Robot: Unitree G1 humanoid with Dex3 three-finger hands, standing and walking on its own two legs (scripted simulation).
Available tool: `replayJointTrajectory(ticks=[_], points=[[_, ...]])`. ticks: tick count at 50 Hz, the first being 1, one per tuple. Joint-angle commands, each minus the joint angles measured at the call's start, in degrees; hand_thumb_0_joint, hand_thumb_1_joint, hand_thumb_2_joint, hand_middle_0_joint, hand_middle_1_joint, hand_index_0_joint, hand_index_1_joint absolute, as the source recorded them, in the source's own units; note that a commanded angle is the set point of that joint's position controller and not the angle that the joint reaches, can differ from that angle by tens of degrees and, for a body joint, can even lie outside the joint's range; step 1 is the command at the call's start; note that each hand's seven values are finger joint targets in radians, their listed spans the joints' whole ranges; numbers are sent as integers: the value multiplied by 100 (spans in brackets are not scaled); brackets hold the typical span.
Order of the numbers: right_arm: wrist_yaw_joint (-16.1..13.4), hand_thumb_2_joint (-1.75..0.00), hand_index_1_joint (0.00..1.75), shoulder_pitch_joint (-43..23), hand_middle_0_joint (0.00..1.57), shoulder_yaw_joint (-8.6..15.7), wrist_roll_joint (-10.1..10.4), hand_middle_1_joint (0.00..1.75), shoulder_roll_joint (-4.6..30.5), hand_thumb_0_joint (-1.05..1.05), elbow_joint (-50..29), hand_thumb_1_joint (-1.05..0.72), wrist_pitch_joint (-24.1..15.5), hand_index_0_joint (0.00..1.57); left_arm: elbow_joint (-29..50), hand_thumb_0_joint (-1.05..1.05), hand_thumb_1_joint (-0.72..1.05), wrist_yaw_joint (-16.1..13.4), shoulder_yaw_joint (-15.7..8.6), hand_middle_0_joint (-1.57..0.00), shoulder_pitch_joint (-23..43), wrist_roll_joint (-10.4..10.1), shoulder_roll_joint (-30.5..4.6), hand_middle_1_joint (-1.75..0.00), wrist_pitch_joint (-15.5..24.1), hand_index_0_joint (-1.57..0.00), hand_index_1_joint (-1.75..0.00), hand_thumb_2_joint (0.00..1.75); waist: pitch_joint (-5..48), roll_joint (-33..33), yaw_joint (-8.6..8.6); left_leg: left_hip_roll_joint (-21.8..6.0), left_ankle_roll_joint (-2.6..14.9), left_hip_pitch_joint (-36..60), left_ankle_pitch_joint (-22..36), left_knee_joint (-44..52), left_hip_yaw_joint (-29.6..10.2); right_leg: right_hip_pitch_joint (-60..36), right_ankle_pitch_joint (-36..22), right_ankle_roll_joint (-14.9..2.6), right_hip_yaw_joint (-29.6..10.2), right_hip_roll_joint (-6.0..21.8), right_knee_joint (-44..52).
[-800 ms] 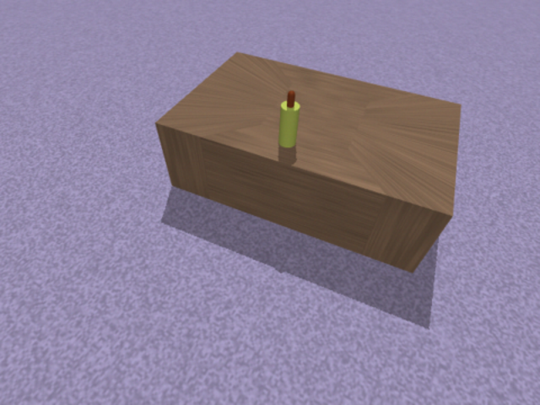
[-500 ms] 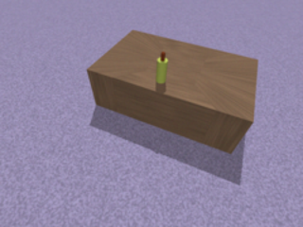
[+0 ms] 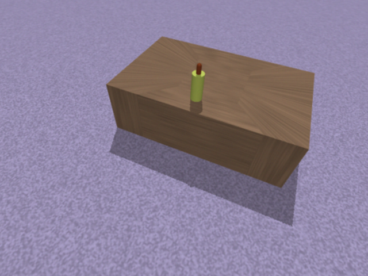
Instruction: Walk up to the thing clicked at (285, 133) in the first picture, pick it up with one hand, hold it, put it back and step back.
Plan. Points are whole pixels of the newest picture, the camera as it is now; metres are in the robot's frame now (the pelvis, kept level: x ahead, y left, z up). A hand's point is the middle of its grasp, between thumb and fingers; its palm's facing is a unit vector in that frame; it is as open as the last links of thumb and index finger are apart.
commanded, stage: stand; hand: left
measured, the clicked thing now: (197, 82) +1.14 -0.02 -0.28
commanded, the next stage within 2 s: walk up in 0.32 s
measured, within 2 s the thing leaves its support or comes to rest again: neither
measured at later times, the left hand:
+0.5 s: hand out of the picture +0.09 +0.26 -0.15, palm faces -0.12 -0.92 -0.37, open 7.4 cm
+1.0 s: hand (112, 234) +0.25 +0.20 -0.15, palm faces -0.20 -0.91 -0.37, open 7.4 cm
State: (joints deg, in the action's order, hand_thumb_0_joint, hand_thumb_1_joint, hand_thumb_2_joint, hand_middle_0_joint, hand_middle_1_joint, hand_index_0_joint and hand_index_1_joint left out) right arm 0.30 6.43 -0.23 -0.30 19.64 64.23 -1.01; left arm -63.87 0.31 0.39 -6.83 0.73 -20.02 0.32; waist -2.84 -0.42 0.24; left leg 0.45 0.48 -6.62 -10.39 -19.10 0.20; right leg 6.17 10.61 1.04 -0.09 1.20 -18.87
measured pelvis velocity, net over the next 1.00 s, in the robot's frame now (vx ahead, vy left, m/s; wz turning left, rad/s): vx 0.19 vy -0.07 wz -0.22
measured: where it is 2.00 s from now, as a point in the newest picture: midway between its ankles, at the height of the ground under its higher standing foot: (192, 214)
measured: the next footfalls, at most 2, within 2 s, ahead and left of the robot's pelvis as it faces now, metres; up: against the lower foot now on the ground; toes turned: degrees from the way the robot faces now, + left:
right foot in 0.62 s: +0.16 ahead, -0.20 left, +0.00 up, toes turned -12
left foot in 1.08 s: +0.42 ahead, +0.06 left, +0.00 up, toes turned -8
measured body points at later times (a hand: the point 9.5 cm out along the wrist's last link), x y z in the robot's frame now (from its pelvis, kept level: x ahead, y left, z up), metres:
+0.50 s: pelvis +0.02 -0.02 +0.00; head +0.03 -0.02 +0.45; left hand +0.10 +0.30 -0.12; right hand +0.07 -0.34 -0.13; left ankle +0.00 +0.11 -0.75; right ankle +0.03 -0.15 -0.71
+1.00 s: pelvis +0.19 -0.07 -0.02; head +0.21 -0.08 +0.43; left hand +0.26 +0.24 -0.13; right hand +0.22 -0.40 -0.13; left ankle +0.35 +0.07 -0.72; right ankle +0.12 -0.20 -0.75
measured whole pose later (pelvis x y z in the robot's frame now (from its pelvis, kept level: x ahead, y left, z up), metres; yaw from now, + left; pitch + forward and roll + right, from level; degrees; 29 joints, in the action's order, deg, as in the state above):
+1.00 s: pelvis +0.19 -0.07 -0.02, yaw -13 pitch -2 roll -2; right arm 5.9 12.8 4.9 -2.3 24.6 50.9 -0.3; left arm -51.5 2.1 -2.8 -22.6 0.9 -22.1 4.9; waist -4.2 3.2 2.3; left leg -7.3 -0.3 -29.1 -13.4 -42.0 -1.7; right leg 5.8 19.2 0.1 -0.6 -0.7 -27.0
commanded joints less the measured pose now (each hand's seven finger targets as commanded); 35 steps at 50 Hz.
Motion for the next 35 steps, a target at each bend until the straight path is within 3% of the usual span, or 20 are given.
replayJointTrajectory(ticks=[1,15,16,17,18,19,20,21,23,27,29,30,31,32,33,34,35], points=[[-84,-90,30,-249,20,239,-18,30,1243,0,-363,-90,-105,20,360,0,90,-84,-243,-20,204,1,-1187,-30,151,-20,-30,90,408,84,-17,-747,123,69,784,322,-583,-63,-721,-225,-457,623,275],[-84,-90,30,-224,20,232,-8,30,1233,0,-338,-90,-101,20,348,0,90,-88,-240,-20,170,-6,-1180,-30,143,-20,-30,90,350,57,-17,-752,107,108,755,330,-615,-28,-632,-229,-445,622,284],[25,-90,30,57,20,647,-165,30,1826,0,-749,-90,-204,20,748,0,90,65,-568,-20,-226,93,-1609,-30,160,-20,-30,90,753,147,-179,-635,443,760,-2201,-144,-468,673,1808,-415,-538,231,-212],[66,-90,30,348,20,720,-192,30,1878,0,-633,-90,-224,20,763,0,90,116,-570,-20,25,124,-1512,-30,144,-20,-30,90,345,418,-381,-892,647,1085,-3235,170,-891,1889,2389,-401,-388,146,-683],[75,-90,30,558,20,787,-207,30,1952,0,-620,-90,-229,20,869,0,90,155,-569,-20,233,111,-1359,-30,120,-20,-30,90,53,927,-524,-1474,897,1191,-3842,783,-1557,2637,2007,-305,45,-55,-1732],[81,-90,30,602,20,869,-187,30,2093,0,-711,-90,-237,20,1041,0,90,193,-605,-20,433,154,-1430,-30,118,-20,-30,90,-289,1069,-608,-2244,1283,817,-3707,1262,-2179,3056,1814,-243,23,54,-2690],[89,-90,30,516,20,896,-212,30,2130,0,-827,-90,-272,20,1152,0,90,207,-620,-20,427,154,-1470,-30,155,-20,-30,90,-518,757,-537,-2531,1441,600,-3225,1302,-2369,3210,1740,-237,-237,298,-2888],[81,-90,30,400,20,902,-215,30,2079,0,-912,-90,-314,20,1186,0,90,231,-627,-20,331,134,-1442,-30,196,-20,-30,90,-561,630,-396,-2567,1460,495,-2954,1325,-2367,3078,1587,-255,-462,511,-2952],[110,-90,30,337,20,837,-237,30,1791,0,-1108,-90,-342,20,1194,0,90,336,-622,-20,55,113,-1407,-30,227,-20,-30,90,-323,487,-331,-2014,1229,698,-2354,1164,-1524,2996,1438,-223,-268,470,-2702],[220,-90,30,-400,20,898,-267,30,1883,0,-1491,-90,-312,20,1149,0,90,455,-705,-20,-710,69,-1330,-30,220,-20,-30,90,-129,1162,124,-1555,873,-434,-2066,728,-331,1263,756,-176,167,430,-1898],[251,-90,30,-543,20,870,-249,30,1760,0,-1611,-90,-242,20,971,0,90,408,-786,-20,-1305,87,-1343,-30,245,-20,-30,90,30,737,421,-1215,715,-973,-2168,-182,253,169,-128,-146,494,209,-1255],[252,-90,30,-436,20,815,-258,30,1581,0,-1627,-90,-194,20,812,0,90,350,-853,-20,-1727,114,-1472,-30,277,-20,-30,90,208,117,530,-892,606,-1437,-2261,-1100,545,-557,-102,-104,565,-45,-1204],[260,-90,30,-168,20,704,-254,30,1261,0,-1624,-90,-157,20,654,0,90,246,-1000,-20,-2376,125,-1770,-30,329,-20,-30,90,511,-987,805,-570,465,-2095,-2367,-2701,762,-1492,472,-178,115,12,-988],[278,-90,30,83,20,536,-226,30,841,0,-1711,-90,-97,20,743,0,90,128,-1132,-20,-2632,166,-2209,-30,372,-20,-30,90,265,-2175,896,4,243,-3220,-2743,-4160,630,-1418,2666,-400,-1810,911,2],[291,-90,30,405,20,572,-129,30,1086,0,-1719,-90,-7,20,1178,0,90,102,-1052,-20,-1860,176,-2327,-30,435,-20,-30,90,99,-1565,408,-41,62,-3209,-2220,-4810,55,-541,4553,-901,-3906,1936,1277],[273,-90,30,276,20,720,-179,30,1634,0,-1676,-90,-4,20,1361,0,90,128,-1020,-20,-1369,92,-2499,-30,423,-20,-30,90,-409,-1115,262,-346,34,-2964,-2057,-4749,-305,295,4904,-1356,-4487,2234,1522],[271,-90,30,166,20,759,-149,30,1814,0,-1624,-90,-35,20,1446,0,90,119,-990,-20,-1148,28,-2422,-30,448,-20,-30,90,-713,-738,181,-595,25,-2988,-1722,-4761,-451,551,4309,-1492,-4163,2103,1462]])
